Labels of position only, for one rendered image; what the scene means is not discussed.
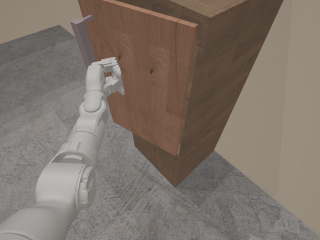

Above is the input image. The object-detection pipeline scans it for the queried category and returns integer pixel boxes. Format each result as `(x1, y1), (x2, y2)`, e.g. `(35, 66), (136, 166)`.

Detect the left robot forearm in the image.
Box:
(35, 91), (109, 201)

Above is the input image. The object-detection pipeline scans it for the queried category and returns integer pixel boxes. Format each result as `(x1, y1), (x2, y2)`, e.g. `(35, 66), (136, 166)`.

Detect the handle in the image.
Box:
(70, 14), (96, 69)

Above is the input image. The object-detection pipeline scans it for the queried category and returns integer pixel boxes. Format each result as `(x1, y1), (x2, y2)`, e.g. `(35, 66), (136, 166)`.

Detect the cupboard door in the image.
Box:
(78, 0), (198, 156)

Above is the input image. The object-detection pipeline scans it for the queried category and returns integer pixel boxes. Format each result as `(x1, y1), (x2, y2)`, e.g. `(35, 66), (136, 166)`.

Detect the robot left upper arm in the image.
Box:
(0, 162), (97, 240)

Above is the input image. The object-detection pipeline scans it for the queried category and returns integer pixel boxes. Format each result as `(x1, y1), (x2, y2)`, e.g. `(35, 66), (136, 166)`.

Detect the left robot hand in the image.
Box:
(85, 57), (125, 98)

